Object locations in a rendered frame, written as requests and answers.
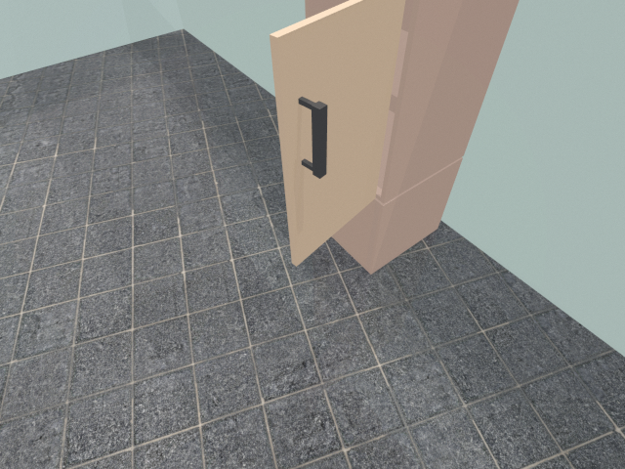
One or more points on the handle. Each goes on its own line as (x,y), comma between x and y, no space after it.
(319,137)

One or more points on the cupboard door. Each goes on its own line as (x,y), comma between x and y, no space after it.
(344,57)

